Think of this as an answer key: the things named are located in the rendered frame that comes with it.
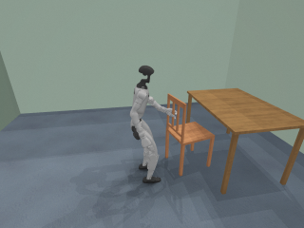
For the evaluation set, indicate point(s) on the right robot hand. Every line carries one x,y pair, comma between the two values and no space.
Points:
147,143

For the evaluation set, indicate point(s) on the chair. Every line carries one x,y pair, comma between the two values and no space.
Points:
185,133

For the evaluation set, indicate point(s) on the humanoid robot torso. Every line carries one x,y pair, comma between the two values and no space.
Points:
143,106

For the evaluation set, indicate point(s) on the robot left forearm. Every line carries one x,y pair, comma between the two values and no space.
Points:
158,106

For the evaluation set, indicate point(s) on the left robot hand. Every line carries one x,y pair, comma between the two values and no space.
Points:
169,112

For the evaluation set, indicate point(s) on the table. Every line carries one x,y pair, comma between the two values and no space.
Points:
243,113

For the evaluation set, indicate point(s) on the robot right forearm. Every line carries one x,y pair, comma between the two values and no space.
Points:
137,124

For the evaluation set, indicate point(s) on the robot left upper arm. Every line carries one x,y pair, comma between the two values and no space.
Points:
150,100

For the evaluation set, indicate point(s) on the robot right shin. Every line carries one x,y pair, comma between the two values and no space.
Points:
151,165

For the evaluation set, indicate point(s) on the robot right upper arm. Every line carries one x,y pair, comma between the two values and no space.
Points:
138,102

